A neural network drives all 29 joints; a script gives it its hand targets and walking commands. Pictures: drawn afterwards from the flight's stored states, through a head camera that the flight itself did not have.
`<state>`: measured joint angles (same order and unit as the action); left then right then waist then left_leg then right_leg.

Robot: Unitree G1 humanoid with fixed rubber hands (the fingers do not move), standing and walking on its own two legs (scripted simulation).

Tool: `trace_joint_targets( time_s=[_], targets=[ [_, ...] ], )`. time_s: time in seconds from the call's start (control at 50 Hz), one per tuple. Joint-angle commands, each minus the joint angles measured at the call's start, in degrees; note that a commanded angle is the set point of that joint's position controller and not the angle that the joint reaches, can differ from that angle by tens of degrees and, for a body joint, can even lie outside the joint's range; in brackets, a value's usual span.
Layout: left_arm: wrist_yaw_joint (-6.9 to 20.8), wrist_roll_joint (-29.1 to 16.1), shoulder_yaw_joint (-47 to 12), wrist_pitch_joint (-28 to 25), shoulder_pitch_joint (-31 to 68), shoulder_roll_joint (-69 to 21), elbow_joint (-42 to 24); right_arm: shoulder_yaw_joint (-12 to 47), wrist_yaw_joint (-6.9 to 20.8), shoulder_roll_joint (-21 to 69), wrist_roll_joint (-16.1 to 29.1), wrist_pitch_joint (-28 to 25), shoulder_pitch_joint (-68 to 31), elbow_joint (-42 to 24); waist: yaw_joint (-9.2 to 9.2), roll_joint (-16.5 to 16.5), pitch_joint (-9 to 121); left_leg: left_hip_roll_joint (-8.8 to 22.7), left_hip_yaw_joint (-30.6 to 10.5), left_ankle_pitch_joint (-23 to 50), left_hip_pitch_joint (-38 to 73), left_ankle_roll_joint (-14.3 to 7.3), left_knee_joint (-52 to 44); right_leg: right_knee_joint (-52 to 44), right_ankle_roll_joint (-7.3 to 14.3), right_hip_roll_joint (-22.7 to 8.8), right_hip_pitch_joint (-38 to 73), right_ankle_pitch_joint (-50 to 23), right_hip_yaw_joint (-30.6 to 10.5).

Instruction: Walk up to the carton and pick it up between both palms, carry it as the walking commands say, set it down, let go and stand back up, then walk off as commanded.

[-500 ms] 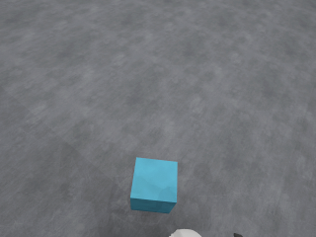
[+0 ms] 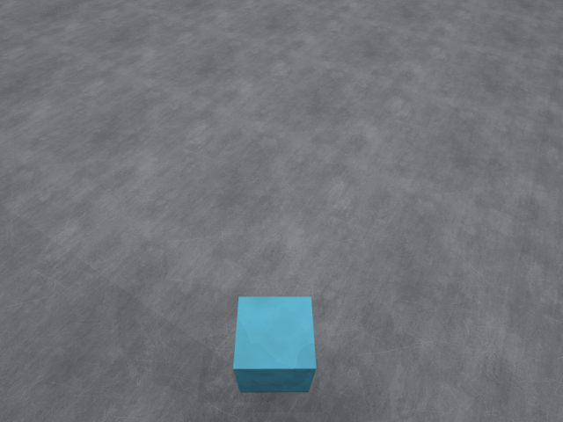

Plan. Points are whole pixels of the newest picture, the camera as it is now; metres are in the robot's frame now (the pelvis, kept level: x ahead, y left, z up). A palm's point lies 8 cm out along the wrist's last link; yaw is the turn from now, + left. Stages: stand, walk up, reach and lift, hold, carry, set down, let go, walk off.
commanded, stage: stand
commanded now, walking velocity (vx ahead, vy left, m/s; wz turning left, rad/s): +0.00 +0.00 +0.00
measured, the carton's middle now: (274, 346) +0.44 +0.00 -0.64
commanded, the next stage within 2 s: reach and lift in 0.24 s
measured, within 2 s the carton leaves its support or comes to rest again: neither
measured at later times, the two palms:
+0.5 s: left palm out of the picture +0.15 +0.24 -0.13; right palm (437, 412) +0.16 -0.23 -0.12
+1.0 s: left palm (151, 399) +0.21 +0.22 -0.20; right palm (409, 382) +0.22 -0.22 -0.19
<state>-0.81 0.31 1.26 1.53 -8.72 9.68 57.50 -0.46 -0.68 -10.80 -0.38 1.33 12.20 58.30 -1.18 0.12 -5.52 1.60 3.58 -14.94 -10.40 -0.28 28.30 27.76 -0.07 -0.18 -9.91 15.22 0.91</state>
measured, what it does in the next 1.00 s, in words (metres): lowers itself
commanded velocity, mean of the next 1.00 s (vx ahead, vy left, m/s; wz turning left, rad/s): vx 0.00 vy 0.00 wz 0.00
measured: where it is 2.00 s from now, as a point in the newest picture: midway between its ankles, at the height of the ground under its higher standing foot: outside the picture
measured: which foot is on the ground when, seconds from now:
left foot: down 0.00-1.00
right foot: down 0.00-1.00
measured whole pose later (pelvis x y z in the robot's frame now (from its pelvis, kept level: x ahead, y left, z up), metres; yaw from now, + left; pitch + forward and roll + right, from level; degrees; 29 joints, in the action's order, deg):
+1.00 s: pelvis -0.08 +0.01 -0.09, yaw +0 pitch +14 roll -1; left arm -2.3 -1.4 5.0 29.2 20.2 10.1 29.5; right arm -9.1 3.3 -15.2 3.5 26.7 -19.2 29.6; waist 0.2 -0.7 -9.1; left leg 1.6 3.4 -23.3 -55.2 -2.2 64.6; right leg 63.9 -1.2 -1.5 -54.4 23.4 0.4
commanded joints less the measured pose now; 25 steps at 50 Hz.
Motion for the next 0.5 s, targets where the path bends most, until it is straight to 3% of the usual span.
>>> trace_joint_targets(
  time_s=[0.0,0.02,0.04,0.06,0.08,0.1,0.14,0.16,0.2,0.22,0.24,0.26,0.28,0.3,0.32,0.34,0.36,0.38,0.42,0.44,0.46,0.48],
  targets=[
    [-0.5,-0.1,1.1,-1.1,-1.5,6.4,-1.1,-1.6,-0.8,-8.5,0.2,-1.4,0.7,-1.9,1.49,-6.3,1.7,8.3,-10.2,9.2,-0.8,-2.8,-13.4,-6.9,1.3,-2.5,2.3,-2.8,-3.2],
    [-0.5,-0.2,0.7,-1.4,-3.6,6.5,-0.1,-1.6,-0.8,-7.8,0.2,-1.4,-0.3,-1.2,2.15,-3.5,3.5,7.5,-8.4,8.4,0.1,-2.5,-12.4,-8.5,1.7,-3.1,2.7,-5.8,-4.1],
    [-0.7,0.3,1.4,-1.8,-3.5,7.6,0.4,-1.2,-0.9,-6.6,0.5,-1.9,-0.4,-1.2,1.95,-0.8,5.0,6.1,-7.3,12.6,1.7,-2.1,-11.4,-8.7,1.9,-4.0,4.8,-9.1,-4.6],
    [-0.8,0.1,0.7,-2.2,-5.7,6.6,2.0,-1.6,-0.8,-5.6,0.5,-1.9,-0.3,-0.4,1.3,-0.9,5.9,4.5,-4.9,12.0,4.1,-1.1,-10.1,-9.8,2.1,-4.8,4.0,-11.2,-5.9],
    [-0.7,-0.2,0.7,-2.5,-4.2,7.4,2.0,-1.4,-0.8,-6.3,0.4,-2.1,0.6,-0.1,1.05,-2.2,5.6,4.0,-5.0,11.4,3.4,-1.0,-9.4,-9.5,2.2,-5.5,4.3,-13.9,-5.9],
    [-0.7,-0.4,0.4,-2.6,-3.8,6.2,1.9,-1.2,-0.8,-4.5,0.2,-2.1,2.7,1.4,0.72,0.6,3.8,4.1,-5.3,10.1,2.9,-1.3,-10.4,-9.5,2.3,-5.6,3.1,-13.2,-5.9],
    [-0.9,-0.4,0.0,-2.5,-5.7,5.4,3.5,-1.0,-1.0,-3.9,0.1,-1.9,2.7,2.1,1.82,-1.1,1.9,5.1,-5.5,10.6,2.1,-1.2,-11.2,-10.2,2.0,-5.2,2.4,-9.6,-6.0],
    [-0.8,0.2,-0.1,-2.2,-6.4,5.0,4.1,-1.2,-1.0,-3.7,0.0,-1.6,2.4,2.3,1.35,-1.6,1.8,4.1,-4.9,7.3,2.5,-1.4,-11.2,-10.7,1.8,-4.7,0.7,-6.7,-6.8],
    [-0.9,0.0,-0.1,-2.3,-5.3,5.7,4.6,-1.2,-1.0,-4.2,0.2,-1.6,2.6,2.6,1.34,0.4,1.2,4.7,-5.4,8.6,1.5,-0.9,-11.6,-10.6,1.7,-5.3,0.2,-7.9,-6.7],
    [-0.8,-0.1,-0.1,-2.4,-5.8,5.0,4.5,-1.3,-1.0,-4.3,0.0,-1.7,2.2,2.9,1.53,-1.8,2.2,4.5,-4.7,6.9,2.6,-1.2,-11.2,-10.7,1.4,-4.7,0.4,-5.7,-6.1],
    [-0.2,-1.1,-0.9,-0.7,14.3,12.1,-15.6,-3.4,-1.3,-9.0,3.2,-0.4,-17.9,-17.2,-0.58,2.3,7.7,2.1,-0.5,-9.6,-8.9,-0.1,1.6,-0.3,1.7,-1.3,-13.2,8.6,-0.9],
    [-0.5,-0.7,-0.3,1.8,28.7,11.7,-29.4,-0.9,-1.6,-8.0,4.6,3.1,-28.8,-29.0,-0.01,0.3,7.6,1.0,-0.6,-10.4,-11.6,-0.5,3.8,0.0,1.2,-2.3,-13.0,8.9,-3.1],
    [-0.6,-0.5,-0.6,6.3,26.2,10.1,-30.9,-2.4,-0.9,-10.2,4.0,7.2,-26.0,-28.3,-0.09,-4.7,11.5,2.2,-1.1,-14.2,-13.7,-1.5,3.4,2.8,2.5,-1.3,-13.5,10.8,-0.1],
    [-0.5,-3.1,-0.8,11.0,22.3,9.8,-28.6,-1.3,-0.7,-8.9,3.6,11.5,-23.5,-28.0,1.16,-1.2,10.4,1.4,-1.0,-13.6,-15.6,-2.6,1.9,3.5,2.5,-1.1,-15.3,12.9,1.6],
    [-0.1,-3.3,0.7,15.1,18.8,11.2,-29.6,-2.1,-0.7,-9.0,3.4,15.5,-17.4,-26.8,-0.52,0.7,7.7,-0.6,-0.8,-9.6,-11.0,-1.9,5.0,1.7,2.7,-2.6,-19.8,13.1,-0.1],
    [0.6,-2.8,0.6,19.7,14.0,10.9,-26.0,-4.0,-0.7,-9.9,1.0,19.2,-16.2,-27.2,0.65,3.6,5.9,-1.5,-0.8,-3.8,-10.1,-1.9,6.4,1.9,3.3,-2.6,-23.1,8.8,-0.2],
    [0.4,-1.8,0.2,23.4,11.0,10.4,-25.2,-3.3,-0.1,-8.0,1.0,22.7,-12.9,-27.5,1.35,1.2,5.8,-2.4,-1.4,-4.1,-8.1,-1.7,7.2,3.1,3.8,-2.8,-23.6,7.4,-0.7],
    [0.3,-2.6,-0.3,26.9,8.0,10.1,-26.5,-5.8,0.2,-8.1,1.0,26.0,-9.9,-26.9,1.45,3.2,10.0,-2.2,-3.6,-0.1,-9.8,-1.8,7.5,5.5,3.6,-1.6,-22.0,0.9,-0.6],
    [0.9,-1.6,-1.6,30.9,1.0,5.5,-26.6,-7.6,0.9,-8.5,1.5,29.7,-4.4,-28.7,0.57,0.6,21.0,-2.4,-6.0,15.5,-5.7,-2.0,9.8,7.8,3.4,1.3,-15.6,-14.7,0.1],
    [0.9,-0.6,-1.7,31.5,-0.1,3.3,-26.0,-6.7,1.9,-7.8,2.4,30.2,-3.9,-28.1,0.38,-2.8,22.0,-2.2,-5.7,19.1,-4.2,-1.5,9.1,8.0,2.7,3.0,-15.0,-16.8,0.3],
    [0.7,0.4,-2.8,32.2,-2.5,2.2,-23.4,-4.9,2.1,-7.1,2.4,31.0,-0.1,-25.6,-0.33,-0.4,18.8,-2.0,-5.7,19.1,-4.3,-1.6,7.4,6.9,2.1,3.7,-14.4,-17.5,0.5],
    [0.5,1.0,-0.1,31.4,0.9,2.7,-27.6,-5.6,2.4,-7.3,0.8,30.4,-4.4,-29.3,1.23,0.4,17.8,-2.6,-5.3,16.8,-8.7,-1.4,7.2,7.5,1.9,3.7,-12.4,-17.0,-0.7]
  ],
)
